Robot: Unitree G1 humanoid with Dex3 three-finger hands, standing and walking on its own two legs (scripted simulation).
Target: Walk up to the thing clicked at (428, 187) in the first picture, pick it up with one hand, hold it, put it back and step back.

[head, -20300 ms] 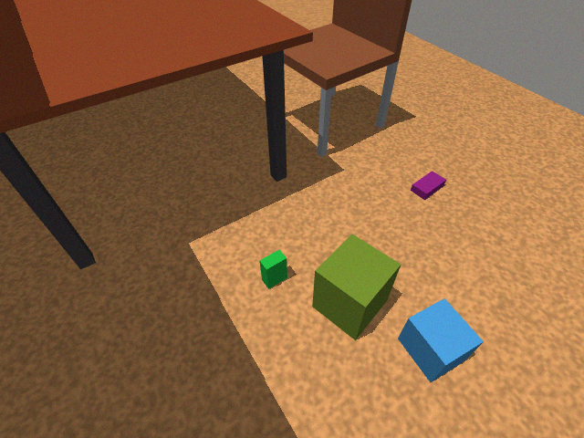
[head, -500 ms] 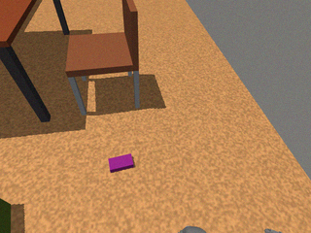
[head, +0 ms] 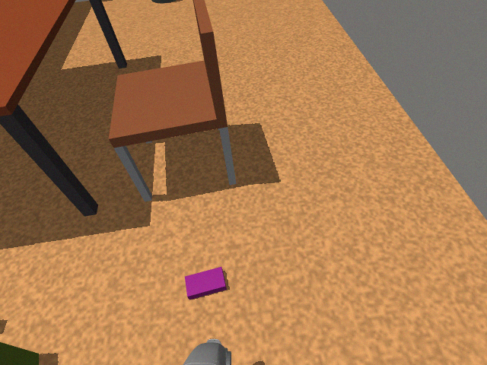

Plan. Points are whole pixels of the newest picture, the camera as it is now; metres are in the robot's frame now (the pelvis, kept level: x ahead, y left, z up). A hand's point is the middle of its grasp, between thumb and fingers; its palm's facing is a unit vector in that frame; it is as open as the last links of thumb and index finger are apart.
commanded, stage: walk up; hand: left
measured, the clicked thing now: (205, 283) +0.52 +0.26 -0.75
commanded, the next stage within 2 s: stand in 1.66 s
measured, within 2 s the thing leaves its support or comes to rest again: neither
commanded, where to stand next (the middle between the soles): +0.13 +0.03 m, yaw -1 degrees
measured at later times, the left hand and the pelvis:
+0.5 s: hand out of the picture +0.11 +0.28 -0.16, palm faces -0.05 -0.91 -0.40, open 7.3 cm; pelvis +0.07 +0.01 -0.01, yaw -1 degrees
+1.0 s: hand (119, 340) +0.19 +0.28 -0.14, palm faces -0.03 -0.94 -0.33, open 7.3 cm; pelvis +0.09 +0.03 +0.01, yaw +0 degrees
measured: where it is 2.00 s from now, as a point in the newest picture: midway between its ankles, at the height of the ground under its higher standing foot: outside the picture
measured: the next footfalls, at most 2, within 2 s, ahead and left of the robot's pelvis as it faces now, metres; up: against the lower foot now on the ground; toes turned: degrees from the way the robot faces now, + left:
left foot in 0.10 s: +0.15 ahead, +0.15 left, +0.00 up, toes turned -1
right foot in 0.36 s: +0.12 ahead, -0.10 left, +0.00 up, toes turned -3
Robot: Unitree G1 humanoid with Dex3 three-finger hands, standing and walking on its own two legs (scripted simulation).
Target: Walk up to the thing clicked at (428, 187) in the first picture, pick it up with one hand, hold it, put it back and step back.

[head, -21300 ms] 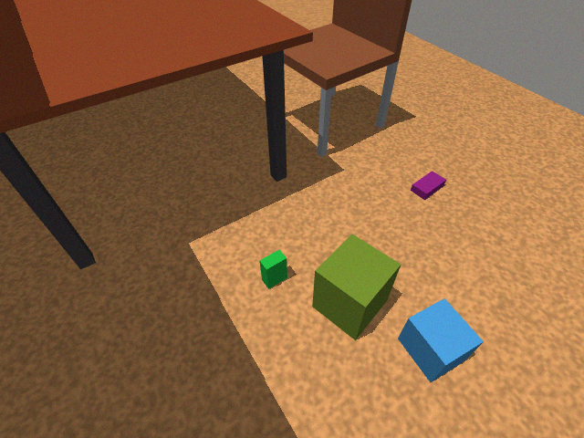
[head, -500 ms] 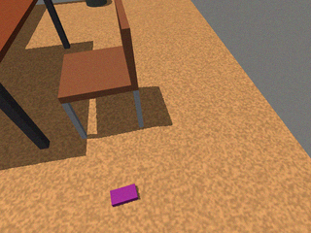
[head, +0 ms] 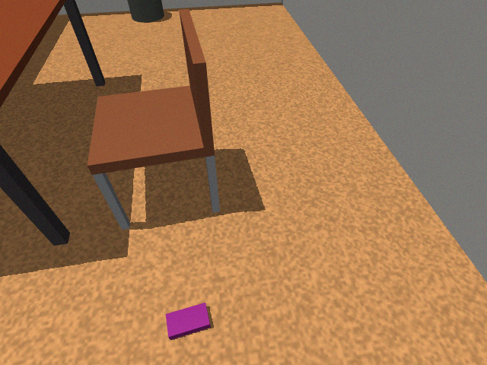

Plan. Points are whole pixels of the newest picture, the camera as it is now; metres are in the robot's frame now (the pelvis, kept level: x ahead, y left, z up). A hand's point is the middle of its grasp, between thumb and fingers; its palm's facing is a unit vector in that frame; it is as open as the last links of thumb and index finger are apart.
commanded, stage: walk up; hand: left
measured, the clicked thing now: (188, 320) +0.43 +0.23 -0.76
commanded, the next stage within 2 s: stand in 0.66 s
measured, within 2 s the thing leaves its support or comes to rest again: neither
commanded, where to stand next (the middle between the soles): +0.04 +0.00 m, yaw -1 degrees
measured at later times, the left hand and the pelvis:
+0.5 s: hand out of the picture +0.08 +0.26 -0.16, palm faces -0.01 -0.94 -0.33, open 7.3 cm; pelvis +0.01 +0.00 +0.00, yaw +1 degrees
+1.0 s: hand out of the picture +0.09 +0.25 -0.15, palm faces -0.02 -0.94 -0.33, open 7.3 cm; pelvis +0.01 +0.00 +0.00, yaw +0 degrees
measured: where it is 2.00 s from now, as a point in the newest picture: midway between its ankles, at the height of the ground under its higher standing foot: outside the picture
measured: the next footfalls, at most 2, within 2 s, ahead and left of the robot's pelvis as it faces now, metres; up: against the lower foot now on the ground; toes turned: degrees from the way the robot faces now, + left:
none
